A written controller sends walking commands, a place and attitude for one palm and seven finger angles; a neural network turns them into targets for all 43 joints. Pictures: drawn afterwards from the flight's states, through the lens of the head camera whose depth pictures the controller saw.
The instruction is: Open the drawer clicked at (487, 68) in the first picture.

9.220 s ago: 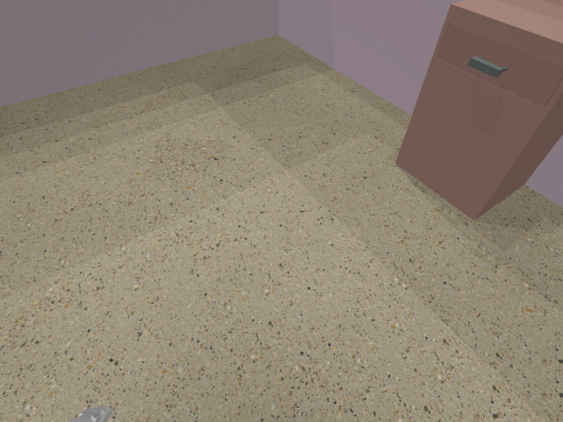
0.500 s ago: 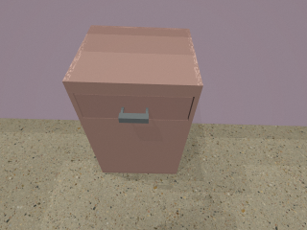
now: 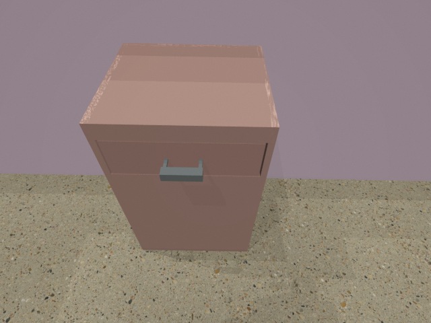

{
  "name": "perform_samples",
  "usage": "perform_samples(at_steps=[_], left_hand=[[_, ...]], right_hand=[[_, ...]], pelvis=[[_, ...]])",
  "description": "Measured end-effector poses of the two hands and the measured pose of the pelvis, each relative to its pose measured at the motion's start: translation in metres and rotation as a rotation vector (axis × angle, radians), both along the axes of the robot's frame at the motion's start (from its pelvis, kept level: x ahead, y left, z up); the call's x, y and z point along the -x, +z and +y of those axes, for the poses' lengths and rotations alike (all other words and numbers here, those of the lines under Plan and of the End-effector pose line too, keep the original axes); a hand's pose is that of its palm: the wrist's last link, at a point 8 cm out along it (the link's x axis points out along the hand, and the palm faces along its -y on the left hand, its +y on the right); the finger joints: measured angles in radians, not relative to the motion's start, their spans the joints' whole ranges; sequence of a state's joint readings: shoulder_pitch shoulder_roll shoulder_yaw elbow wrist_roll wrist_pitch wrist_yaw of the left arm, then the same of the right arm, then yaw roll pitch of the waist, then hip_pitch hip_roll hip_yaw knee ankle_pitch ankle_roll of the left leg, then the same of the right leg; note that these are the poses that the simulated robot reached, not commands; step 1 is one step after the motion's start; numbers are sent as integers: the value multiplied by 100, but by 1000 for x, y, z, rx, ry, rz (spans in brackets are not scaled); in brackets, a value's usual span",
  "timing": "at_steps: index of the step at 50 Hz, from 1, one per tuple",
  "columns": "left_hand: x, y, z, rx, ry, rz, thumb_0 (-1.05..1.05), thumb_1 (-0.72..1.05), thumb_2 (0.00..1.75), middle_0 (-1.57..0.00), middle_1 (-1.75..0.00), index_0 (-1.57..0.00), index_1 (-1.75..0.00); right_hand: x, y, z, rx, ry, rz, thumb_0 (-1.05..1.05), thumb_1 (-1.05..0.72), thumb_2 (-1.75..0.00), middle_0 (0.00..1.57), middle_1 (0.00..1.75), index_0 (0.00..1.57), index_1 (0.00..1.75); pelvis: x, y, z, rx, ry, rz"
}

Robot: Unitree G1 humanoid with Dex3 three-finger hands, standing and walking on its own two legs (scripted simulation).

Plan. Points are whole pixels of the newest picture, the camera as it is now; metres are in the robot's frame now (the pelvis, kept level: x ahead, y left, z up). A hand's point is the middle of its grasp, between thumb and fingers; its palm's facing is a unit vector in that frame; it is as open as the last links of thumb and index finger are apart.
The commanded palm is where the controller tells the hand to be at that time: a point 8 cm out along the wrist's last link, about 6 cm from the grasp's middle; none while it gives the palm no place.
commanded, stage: come to a stop and stand still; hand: left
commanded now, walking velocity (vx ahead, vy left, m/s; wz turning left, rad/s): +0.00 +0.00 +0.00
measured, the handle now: (182, 168) +0.52 +0.13 -0.10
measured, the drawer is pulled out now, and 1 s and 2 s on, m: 0.00 0.00 0.00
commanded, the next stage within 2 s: look again from close up in 0.46 s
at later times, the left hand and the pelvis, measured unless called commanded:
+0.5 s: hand out of the picture -0.01 +0.12 -0.18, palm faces +0.04 -0.99 -0.16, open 7.3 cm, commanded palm none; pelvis +0.01 -0.03 +0.00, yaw +0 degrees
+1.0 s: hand out of the picture -0.01 +0.10 -0.17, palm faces +0.06 -0.99 -0.16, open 7.3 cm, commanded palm none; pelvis +0.01 -0.05 +0.00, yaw +1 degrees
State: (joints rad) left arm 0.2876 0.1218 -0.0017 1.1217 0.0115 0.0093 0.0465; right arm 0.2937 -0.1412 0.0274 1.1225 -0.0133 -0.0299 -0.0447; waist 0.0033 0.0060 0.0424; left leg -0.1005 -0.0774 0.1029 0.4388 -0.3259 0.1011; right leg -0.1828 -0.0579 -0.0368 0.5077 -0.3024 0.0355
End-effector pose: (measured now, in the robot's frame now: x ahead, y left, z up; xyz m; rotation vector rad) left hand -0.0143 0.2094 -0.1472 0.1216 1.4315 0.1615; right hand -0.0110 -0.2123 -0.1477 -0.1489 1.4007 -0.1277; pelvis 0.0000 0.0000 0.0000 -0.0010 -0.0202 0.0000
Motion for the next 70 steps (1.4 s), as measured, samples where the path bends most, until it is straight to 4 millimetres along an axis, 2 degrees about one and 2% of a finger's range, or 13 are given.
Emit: perform_samples(at_steps=[8,18,34,57,58,60,62,64,67,70], left_hand=[[4,0,-15,13,1,12,1,92,90,-20,-29,-20,-30],[6,0,-30,20,2,17,1,91,90,-20,-29,-20,-30],[4,2,-43,14,12,15,1,92,90,-20,-29,-20,-30],[6,2,-62,16,27,14,1,92,90,-20,-29,-20,-30],[0,7,-59,-6,-30,0,2,92,90,-20,-30,-20,-30],[-25,31,-39,-130,-119,-142,6,96,90,-21,-30,-21,-30],[-60,62,-23,-268,-200,-308,7,95,89,-21,-31,-21,-31],[-101,95,-16,-413,-347,-475,7,93,88,-21,-32,-21,-33],[-161,140,-26,-669,-617,-726,5,87,86,-21,-35,-21,-35],[-197,165,-50,-887,-809,-916,3,79,84,-21,-39,-21,-39]], right_hand=[[-5,1,-13,4,4,-1,0,-91,-90,20,30,20,29],[0,2,-20,-8,1,23,0,-91,-90,20,30,20,29],[6,2,-28,-23,-4,54,0,-91,-90,20,30,20,29],[-2,2,-43,-25,6,53,0,-91,-90,20,30,20,29],[-3,3,-47,-12,9,34,1,-92,-90,20,30,20,30],[-15,7,-59,29,-14,-96,3,-93,-90,20,30,20,30],[-34,10,-72,55,-35,-242,3,-94,-90,20,30,20,30],[-61,13,-83,68,0,-373,3,-93,-90,20,30,20,30],[-106,22,-97,84,76,-543,2,-93,-90,20,30,20,30],[-147,38,-105,88,123,-659,2,-92,-90,20,30,20,29]], pelvis=[[-2,1,-11,-2,1,2],[-4,2,-24,-3,3,6],[-8,3,-39,-6,9,10],[-11,3,-54,-2,19,22],[-10,2,-54,0,9,25],[-8,1,-53,-10,-6,35],[-3,-2,-53,-21,8,48],[4,-5,-52,-24,18,73],[16,-12,-53,-28,18,122],[27,-19,-56,-37,-10,155]])
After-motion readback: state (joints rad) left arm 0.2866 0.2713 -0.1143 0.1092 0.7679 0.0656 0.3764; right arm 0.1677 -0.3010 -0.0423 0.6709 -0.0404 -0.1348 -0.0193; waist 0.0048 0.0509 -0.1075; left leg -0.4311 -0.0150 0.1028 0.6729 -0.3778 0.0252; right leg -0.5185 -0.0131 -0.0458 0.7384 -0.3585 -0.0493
